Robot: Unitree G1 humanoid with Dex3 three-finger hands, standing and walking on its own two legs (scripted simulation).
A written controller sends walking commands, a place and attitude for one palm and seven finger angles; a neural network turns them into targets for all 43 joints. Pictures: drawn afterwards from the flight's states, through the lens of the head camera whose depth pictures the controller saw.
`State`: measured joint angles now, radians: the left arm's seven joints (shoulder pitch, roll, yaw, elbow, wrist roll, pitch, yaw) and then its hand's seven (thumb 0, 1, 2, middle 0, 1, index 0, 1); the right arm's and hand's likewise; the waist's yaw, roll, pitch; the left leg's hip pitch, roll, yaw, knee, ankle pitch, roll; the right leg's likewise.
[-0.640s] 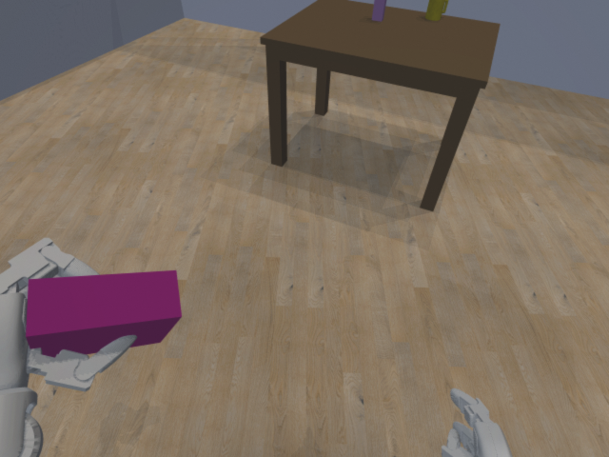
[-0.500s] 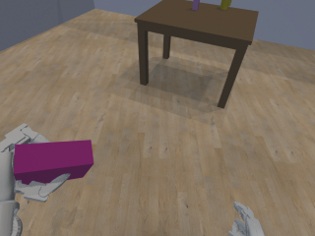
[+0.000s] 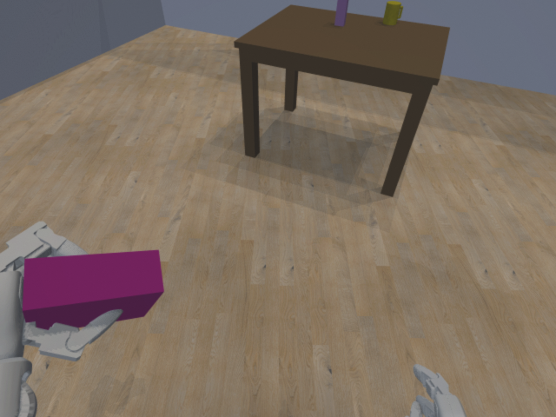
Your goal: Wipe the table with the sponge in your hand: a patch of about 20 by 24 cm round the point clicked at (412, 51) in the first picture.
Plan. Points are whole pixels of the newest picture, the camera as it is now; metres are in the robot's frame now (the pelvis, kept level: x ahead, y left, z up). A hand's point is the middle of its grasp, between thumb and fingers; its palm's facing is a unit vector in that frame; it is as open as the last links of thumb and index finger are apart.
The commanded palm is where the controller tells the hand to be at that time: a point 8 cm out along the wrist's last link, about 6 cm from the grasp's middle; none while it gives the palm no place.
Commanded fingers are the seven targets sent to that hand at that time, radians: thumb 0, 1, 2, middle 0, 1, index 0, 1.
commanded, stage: walk to a spot facing it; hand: left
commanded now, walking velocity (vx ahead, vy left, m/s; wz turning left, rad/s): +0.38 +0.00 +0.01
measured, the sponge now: (114, 290) +0.22 +0.21 +0.14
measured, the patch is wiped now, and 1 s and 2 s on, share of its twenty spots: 0.00 0.00 0.00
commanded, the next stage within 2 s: none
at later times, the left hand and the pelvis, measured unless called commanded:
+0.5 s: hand (105, 222) +0.30 +0.24 +0.17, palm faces +0.43 -0.81 -0.40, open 9.2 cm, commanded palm +0.24 +0.27 +0.18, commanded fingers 0.00 0.10 1.30 -1.20 -1.60 -1.20 -1.60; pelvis +0.08 -0.01 +0.00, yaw +0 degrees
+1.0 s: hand (184, 157) +0.43 +0.17 +0.18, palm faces +0.38 -0.79 -0.49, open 9.2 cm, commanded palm +0.37 +0.22 +0.18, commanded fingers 0.00 0.10 1.30 -1.20 -1.60 -1.20 -1.60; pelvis +0.22 -0.07 +0.00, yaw +1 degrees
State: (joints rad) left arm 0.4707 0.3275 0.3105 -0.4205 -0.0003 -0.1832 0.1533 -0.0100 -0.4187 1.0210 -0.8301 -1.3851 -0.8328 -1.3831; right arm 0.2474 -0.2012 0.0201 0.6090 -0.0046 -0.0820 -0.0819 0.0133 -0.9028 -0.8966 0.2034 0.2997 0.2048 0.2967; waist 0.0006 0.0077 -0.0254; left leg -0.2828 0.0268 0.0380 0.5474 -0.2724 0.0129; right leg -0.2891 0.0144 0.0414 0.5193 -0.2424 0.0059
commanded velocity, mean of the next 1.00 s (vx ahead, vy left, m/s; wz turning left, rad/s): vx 0.38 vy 0.00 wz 0.06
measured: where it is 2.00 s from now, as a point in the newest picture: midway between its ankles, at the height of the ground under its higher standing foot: (307, 356)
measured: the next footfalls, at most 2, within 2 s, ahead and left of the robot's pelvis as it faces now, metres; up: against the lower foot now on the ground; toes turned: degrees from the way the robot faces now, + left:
right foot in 0.70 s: +0.25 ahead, -0.15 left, +0.00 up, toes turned -12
left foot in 1.14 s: +0.40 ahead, +0.08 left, +0.00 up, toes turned +13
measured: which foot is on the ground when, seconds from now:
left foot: down 0.00-0.70, up 0.72-1.00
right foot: down 0.00-0.38, up 0.40-0.68, down 0.70-1.00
